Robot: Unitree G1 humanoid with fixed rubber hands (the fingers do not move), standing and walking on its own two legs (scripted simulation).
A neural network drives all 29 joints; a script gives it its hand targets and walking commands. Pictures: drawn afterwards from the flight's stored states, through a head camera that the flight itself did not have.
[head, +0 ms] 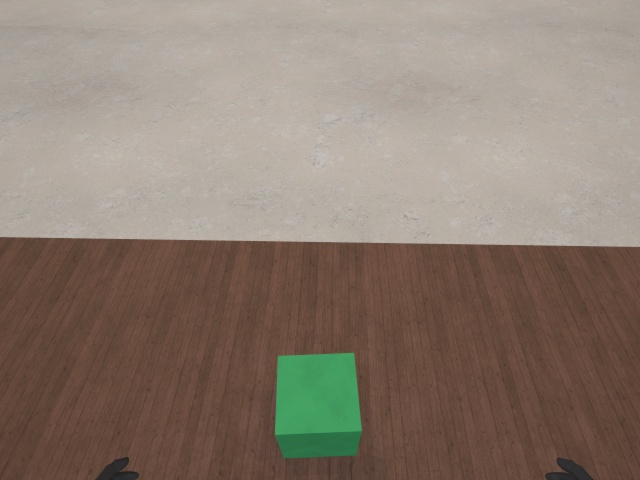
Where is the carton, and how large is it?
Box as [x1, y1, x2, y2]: [275, 353, 361, 458]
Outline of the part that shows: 353,353 278,356 275,435 284,458 353,455 356,453 361,428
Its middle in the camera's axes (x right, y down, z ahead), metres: +0.00 +0.47 +1.09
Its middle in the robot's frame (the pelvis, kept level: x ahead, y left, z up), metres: +0.41 +0.04 -0.66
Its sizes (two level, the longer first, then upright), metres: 0.210 0.200 0.250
